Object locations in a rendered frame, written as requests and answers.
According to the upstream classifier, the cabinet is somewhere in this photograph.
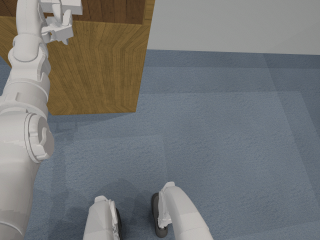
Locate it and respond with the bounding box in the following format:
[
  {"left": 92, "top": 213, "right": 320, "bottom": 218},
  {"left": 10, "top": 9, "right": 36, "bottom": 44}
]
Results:
[{"left": 0, "top": 0, "right": 155, "bottom": 116}]

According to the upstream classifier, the handle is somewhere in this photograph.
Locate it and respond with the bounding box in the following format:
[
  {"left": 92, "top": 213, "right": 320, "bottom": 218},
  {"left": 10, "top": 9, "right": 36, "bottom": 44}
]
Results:
[{"left": 42, "top": 0, "right": 83, "bottom": 15}]

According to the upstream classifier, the left robot forearm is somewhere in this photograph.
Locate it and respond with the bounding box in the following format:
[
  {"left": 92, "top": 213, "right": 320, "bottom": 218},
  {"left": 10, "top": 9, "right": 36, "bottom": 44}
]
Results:
[{"left": 0, "top": 34, "right": 51, "bottom": 121}]

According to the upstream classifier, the drawer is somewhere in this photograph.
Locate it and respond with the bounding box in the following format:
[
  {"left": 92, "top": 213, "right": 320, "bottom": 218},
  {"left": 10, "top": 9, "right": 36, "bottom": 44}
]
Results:
[{"left": 0, "top": 0, "right": 146, "bottom": 25}]

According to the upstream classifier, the robot right shin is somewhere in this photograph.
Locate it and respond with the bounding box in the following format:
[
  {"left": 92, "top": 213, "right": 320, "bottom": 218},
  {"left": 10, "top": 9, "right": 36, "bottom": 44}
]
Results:
[{"left": 157, "top": 181, "right": 175, "bottom": 228}]

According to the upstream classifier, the left robot thigh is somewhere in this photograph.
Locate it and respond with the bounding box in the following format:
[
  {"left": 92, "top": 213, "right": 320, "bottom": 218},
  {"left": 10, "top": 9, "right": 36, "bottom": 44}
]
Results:
[{"left": 83, "top": 199, "right": 118, "bottom": 240}]

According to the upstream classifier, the robot left upper arm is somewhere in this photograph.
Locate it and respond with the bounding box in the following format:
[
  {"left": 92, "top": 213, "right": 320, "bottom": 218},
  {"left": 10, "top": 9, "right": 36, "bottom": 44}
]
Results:
[{"left": 0, "top": 112, "right": 55, "bottom": 240}]

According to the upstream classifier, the left robot hand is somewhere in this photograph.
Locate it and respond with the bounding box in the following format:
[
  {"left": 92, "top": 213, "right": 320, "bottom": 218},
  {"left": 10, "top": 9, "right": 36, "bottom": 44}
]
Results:
[{"left": 16, "top": 0, "right": 74, "bottom": 46}]

